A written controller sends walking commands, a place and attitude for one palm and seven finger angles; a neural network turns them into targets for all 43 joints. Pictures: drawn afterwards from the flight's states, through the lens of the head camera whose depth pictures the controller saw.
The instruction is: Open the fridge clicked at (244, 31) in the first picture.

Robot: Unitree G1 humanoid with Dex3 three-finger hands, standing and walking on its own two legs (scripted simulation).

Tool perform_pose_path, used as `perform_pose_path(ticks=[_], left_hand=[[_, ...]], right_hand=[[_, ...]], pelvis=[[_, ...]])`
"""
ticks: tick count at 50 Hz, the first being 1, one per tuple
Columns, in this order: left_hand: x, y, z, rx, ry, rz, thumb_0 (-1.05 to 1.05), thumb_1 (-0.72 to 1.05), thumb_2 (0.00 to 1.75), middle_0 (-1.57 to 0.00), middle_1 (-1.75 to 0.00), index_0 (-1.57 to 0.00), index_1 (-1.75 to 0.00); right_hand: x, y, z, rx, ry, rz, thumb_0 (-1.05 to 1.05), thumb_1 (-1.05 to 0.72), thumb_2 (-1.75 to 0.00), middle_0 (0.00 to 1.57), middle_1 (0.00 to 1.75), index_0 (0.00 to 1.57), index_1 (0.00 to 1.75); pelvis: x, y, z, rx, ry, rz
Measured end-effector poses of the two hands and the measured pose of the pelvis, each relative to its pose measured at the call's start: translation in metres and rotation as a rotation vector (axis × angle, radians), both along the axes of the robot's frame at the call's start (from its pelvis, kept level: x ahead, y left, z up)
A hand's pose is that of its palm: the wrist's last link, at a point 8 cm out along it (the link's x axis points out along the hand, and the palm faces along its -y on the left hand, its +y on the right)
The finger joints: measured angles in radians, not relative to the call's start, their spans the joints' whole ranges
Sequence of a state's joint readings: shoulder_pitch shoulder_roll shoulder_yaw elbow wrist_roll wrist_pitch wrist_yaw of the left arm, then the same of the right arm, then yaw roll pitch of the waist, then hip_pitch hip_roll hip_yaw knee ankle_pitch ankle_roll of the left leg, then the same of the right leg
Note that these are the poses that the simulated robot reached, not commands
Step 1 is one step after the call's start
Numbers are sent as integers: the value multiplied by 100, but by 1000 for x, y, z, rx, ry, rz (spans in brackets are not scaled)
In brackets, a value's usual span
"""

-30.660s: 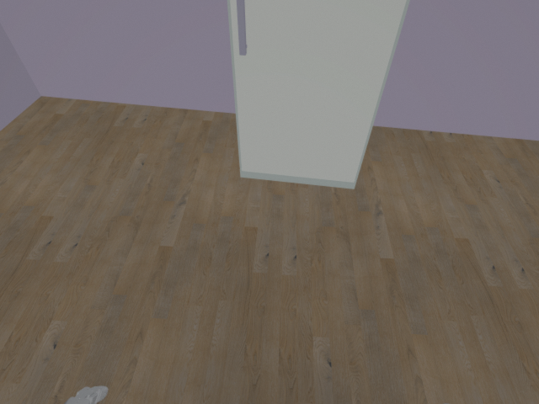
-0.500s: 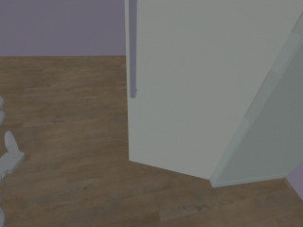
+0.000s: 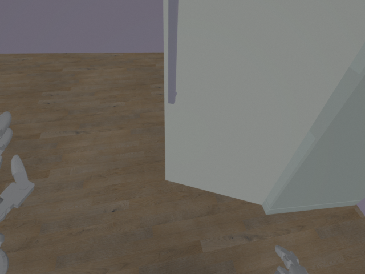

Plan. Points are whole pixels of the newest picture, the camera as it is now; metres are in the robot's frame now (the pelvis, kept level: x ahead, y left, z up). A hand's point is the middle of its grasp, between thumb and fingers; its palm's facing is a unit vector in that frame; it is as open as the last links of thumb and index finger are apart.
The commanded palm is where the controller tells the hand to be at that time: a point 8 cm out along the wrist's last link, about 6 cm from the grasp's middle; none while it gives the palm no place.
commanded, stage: let the arm hang, fingers relaxed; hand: left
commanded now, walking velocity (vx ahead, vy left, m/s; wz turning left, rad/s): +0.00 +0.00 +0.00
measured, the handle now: (174, 38) +0.74 +0.11 +0.20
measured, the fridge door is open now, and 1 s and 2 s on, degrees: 67 67 67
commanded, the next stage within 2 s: look to check the result in 1.12 s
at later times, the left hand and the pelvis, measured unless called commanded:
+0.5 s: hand out of the picture -0.04 +0.20 -0.17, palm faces +0.05 -0.98 -0.20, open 7.1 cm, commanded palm none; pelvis +0.00 +0.00 +0.01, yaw +3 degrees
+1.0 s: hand out of the picture +0.09 +0.25 -0.14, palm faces +0.01 -0.96 -0.29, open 7.4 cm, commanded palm none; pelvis +0.01 +0.02 +0.02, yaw +2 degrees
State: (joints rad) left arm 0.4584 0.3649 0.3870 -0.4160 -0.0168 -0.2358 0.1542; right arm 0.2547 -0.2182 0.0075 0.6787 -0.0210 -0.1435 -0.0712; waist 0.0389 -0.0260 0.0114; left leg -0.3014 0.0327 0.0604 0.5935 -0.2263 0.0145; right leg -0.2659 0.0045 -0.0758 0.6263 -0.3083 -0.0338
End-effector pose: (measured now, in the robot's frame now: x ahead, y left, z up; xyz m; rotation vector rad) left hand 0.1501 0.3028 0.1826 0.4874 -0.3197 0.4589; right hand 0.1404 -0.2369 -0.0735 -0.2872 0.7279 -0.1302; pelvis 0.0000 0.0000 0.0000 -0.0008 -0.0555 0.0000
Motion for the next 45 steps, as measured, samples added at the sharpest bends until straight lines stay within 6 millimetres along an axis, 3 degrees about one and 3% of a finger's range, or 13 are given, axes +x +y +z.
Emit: perform_pose_path(ticks=[2,3,5,7,9,12,14,16,23,26,29,36,45], left_hand=[[9,1,-7,5,43,-17,1,89,90,-21,-30,-21,-30],[19,4,-23,-8,127,-29,1,89,90,-21,-30,-21,-30],[34,7,-73,-87,367,-31,0,89,90,-20,-30,-20,-30],[34,3,-135,-184,636,-20,0,90,90,-20,-30,-20,-30],[18,-10,-192,-271,886,-21,0,90,90,-20,-30,-20,-30],[-26,-40,-262,-405,1184,-28,0,90,90,-20,-30,-20,-30],[-61,-62,-294,-494,1341,-31,1,91,90,-20,-30,-20,-30],[-95,-79,-313,-580,1452,-8,1,92,90,-20,-30,-20,-30],[-177,-60,-320,-656,1652,161,-1,97,90,-21,-30,-21,-30],[-195,-48,-315,-650,1708,213,0,95,90,-21,-30,-21,-30],[-201,-37,-310,-634,1732,246,0,93,90,-21,-30,-21,-30],[-171,-16,-304,-584,1672,243,0,91,90,-20,-30,-20,-30],[-100,-5,-296,-525,1520,159,0,91,90,-20,-30,-20,-30]], right_hand=[[9,3,3,15,-20,15,2,-91,-90,20,30,20,30],[13,3,0,26,-8,37,2,-91,-90,20,30,20,30],[21,1,-11,39,36,62,2,-91,-90,20,30,20,30],[24,-2,-20,51,76,61,1,-91,-90,20,30,20,30],[20,-5,-24,61,110,44,1,-91,-90,20,30,20,30],[2,-10,-27,51,186,11,1,-91,-90,20,30,20,30],[-18,-13,-30,35,263,-9,1,-91,-90,20,30,20,30],[-41,-14,-33,19,353,-30,1,-91,-90,20,30,20,30],[-116,-9,-42,13,636,-91,1,-91,-90,20,30,20,30],[-137,-4,-45,27,697,-118,1,-91,-90,20,30,20,30],[-148,2,-47,42,727,-136,1,-91,-90,20,30,20,30],[-138,10,-50,59,698,-142,1,-91,-90,20,30,20,30],[-83,3,-44,41,560,-114,1,-91,-90,20,30,20,30]], pelvis=[[2,2,1,3,9,10],[2,3,1,2,20,25],[1,5,-1,8,39,43],[-2,6,-2,6,43,45],[-4,5,-1,5,40,46],[-6,3,0,6,33,50],[-7,2,2,2,28,50],[-7,1,5,-6,28,50],[-6,2,12,-27,38,55],[-3,6,14,-28,40,53],[-1,10,15,-25,40,49],[3,18,16,-17,34,42],[9,24,18,-8,32,37]])
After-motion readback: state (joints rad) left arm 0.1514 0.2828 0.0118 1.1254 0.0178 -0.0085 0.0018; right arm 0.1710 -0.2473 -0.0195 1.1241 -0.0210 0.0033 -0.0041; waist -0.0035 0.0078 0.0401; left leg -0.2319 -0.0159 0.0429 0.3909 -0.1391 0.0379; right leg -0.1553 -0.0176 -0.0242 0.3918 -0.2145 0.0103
